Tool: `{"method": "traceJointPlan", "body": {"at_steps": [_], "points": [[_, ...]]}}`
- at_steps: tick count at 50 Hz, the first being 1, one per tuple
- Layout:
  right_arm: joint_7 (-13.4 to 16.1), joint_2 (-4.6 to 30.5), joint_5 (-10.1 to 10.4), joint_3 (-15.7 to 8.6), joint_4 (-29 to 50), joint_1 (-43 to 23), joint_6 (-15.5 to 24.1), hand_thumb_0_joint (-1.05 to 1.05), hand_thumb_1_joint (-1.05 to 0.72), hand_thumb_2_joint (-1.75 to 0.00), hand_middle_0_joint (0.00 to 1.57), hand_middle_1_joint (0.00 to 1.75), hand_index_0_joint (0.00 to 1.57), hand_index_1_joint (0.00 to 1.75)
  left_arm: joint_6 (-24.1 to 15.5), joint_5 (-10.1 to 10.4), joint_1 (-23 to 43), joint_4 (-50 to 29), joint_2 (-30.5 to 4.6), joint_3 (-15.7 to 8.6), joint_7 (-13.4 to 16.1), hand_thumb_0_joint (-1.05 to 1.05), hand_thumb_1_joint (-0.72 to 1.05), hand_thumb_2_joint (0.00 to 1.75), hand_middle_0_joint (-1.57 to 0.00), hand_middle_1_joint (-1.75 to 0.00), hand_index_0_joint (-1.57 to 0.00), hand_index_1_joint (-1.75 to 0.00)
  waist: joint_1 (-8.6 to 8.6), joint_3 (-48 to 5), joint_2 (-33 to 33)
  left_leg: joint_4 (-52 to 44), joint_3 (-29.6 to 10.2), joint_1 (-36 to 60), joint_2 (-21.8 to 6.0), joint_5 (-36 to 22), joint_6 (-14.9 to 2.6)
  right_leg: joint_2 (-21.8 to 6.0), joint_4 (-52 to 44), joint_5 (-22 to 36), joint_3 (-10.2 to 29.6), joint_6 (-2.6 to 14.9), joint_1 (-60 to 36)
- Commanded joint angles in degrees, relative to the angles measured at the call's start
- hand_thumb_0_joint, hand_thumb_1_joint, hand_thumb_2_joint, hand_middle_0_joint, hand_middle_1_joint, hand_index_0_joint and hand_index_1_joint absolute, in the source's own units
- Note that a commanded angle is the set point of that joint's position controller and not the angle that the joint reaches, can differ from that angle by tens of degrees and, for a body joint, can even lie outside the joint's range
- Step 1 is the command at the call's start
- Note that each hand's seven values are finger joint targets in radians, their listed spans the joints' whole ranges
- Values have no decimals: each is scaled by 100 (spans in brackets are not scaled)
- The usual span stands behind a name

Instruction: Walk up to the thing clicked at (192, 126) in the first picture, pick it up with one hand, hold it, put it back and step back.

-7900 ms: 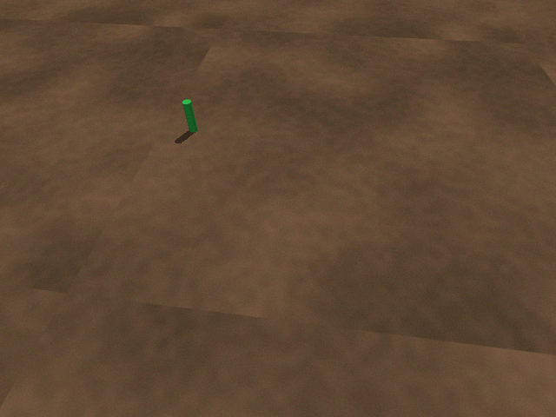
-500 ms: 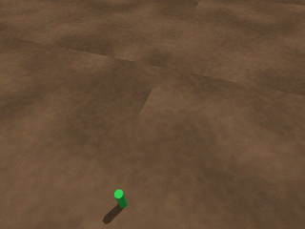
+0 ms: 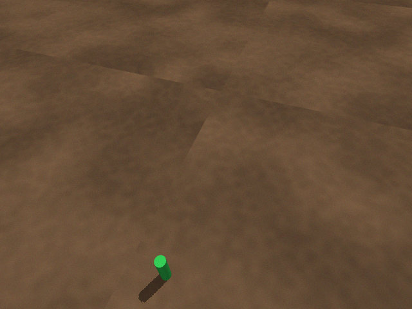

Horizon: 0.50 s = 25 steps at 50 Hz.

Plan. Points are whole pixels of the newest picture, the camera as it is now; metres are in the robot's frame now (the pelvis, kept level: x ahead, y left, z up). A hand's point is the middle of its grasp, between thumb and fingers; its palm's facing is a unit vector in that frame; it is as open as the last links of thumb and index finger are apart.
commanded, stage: stand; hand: left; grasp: from the side
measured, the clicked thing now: (163, 268) +0.38 +0.22 -0.69
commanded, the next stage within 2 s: go down in 0.32 s
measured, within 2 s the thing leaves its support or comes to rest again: neither
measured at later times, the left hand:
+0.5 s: hand out of the picture +0.10 +0.25 -0.15, palm faces +0.03 -0.94 -0.34, open 7.7 cm
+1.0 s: hand out of the picture +0.14 +0.28 -0.18, palm faces +0.05 -0.95 -0.32, open 16.7 cm
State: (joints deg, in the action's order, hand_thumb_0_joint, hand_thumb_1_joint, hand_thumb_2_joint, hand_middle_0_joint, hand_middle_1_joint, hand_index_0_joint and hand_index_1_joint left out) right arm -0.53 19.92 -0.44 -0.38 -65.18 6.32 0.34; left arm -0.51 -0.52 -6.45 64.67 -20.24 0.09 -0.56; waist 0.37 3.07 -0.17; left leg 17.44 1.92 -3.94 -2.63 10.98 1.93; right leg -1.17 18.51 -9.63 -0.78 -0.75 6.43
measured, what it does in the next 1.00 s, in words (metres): lowers itself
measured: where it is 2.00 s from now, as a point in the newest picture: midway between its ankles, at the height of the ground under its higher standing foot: outside the picture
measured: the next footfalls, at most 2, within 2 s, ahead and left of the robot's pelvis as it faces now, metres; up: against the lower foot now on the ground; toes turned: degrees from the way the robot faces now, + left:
none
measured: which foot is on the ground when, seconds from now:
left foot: down 0.00-1.00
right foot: down 0.00-1.00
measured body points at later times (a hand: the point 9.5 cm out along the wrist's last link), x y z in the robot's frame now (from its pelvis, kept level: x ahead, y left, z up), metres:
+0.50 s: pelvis +0.00 +0.00 +0.00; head +0.02 +0.00 +0.45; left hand +0.09 +0.30 -0.13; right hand +0.08 -0.29 -0.13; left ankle -0.02 +0.14 -0.75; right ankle +0.01 -0.13 -0.75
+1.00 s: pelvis +0.00 +0.02 -0.05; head +0.06 +0.03 +0.40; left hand +0.14 +0.33 -0.16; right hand +0.13 -0.24 -0.15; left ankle -0.02 +0.14 -0.75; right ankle +0.01 -0.13 -0.75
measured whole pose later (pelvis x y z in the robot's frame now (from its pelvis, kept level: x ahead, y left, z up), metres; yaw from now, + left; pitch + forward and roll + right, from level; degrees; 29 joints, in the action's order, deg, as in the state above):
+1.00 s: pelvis +0.00 +0.02 -0.05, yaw +1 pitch +11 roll -1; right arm 2.2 14.1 1.2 -1.8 -37.6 14.1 7.1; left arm 9.4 -3.7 -9.0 37.7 -18.6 -11.1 -3.5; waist 1.9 -3.6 -0.1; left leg 49.8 -0.1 -35.3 -2.2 25.3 0.6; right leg -2.3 47.1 -22.3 -1.5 -1.9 35.5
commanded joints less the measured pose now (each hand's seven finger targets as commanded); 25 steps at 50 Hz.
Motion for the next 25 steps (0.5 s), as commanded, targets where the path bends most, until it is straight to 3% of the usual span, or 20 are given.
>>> {"method": "traceJointPlan", "body": {"at_steps": [1, 20, 21, 22, 23, 24, 25], "points": [[85, 1247, -19, -214, 355, -210, 106, 0, -90, -90, 20, 30, 20, 30, -118, 9, 211, -353, -1267, -226, 98, 0, 90, 90, -20, -30, -20, -30, -37, -414, 88, -269, -428, -19, -587, -722, -222, -663, -259, 860, 489, 181, -34], [84, 1248, -27, -222, 368, -163, 106, 0, -90, -90, 20, 30, 20, 30, -116, 5, 214, -360, -1231, -208, 99, 0, 90, 90, -20, -30, -20, -30, -36, -342, 74, -295, -427, -149, -560, -616, -230, -683, -299, 772, 499, 165, -48], [84, 1230, -29, -221, 376, -189, 109, 0, -98, -93, 21, 30, 21, 30, -122, -2, 221, -366, -1262, -218, 100, 0, 82, 82, -28, -22, -26, -22, -34, -446, 28, -276, -432, -50, -581, -696, -243, -694, -251, 874, 497, 185, -94], [195, 272, 360, 13, 2037, -69, 400, 0, -99, -92, 20, 30, 20, 30, -642, 257, 2232, -2376, -350, -335, 204, 0, 74, 74, -20, -14, -18, -14, 612, 44, 154, 204, 217, -916, 298, -13, -263, 45, 36, 273, -2, 85, 1080], [253, 409, 373, 10, 1680, 247, 400, 0, -100, -93, 20, 30, 20, 30, -573, 219, 2697, -1852, -596, -411, 227, 0, 66, 66, -12, -6, -10, -6, 429, -195, -130, 281, 170, -885, 282, 85, -290, 49, 58, 37, -70, 52, 821], [308, 650, 379, -148, 1670, 455, 338, 0, -99, -92, 20, 30, 20, 30, -360, 56, 1426, -761, -1229, -807, 240, 0, 58, 58, -4, -4, -3, -3, 205, -154, -101, 361, 184, -1033, 287, 52, -265, 78, 146, -88, -113, 106, 824], [295, 618, 319, -220, 1765, 530, 323, 0, -98, -92, 20, 30, 20, 30, -264, -52, 1346, -462, -1259, -897, 152, 0, 50, 50, -2, -5, -2, -4, 208, -358, -371, 635, 155, -1234, 317, 23, -296, 71, 273, -120, -117, 94, 892]]}}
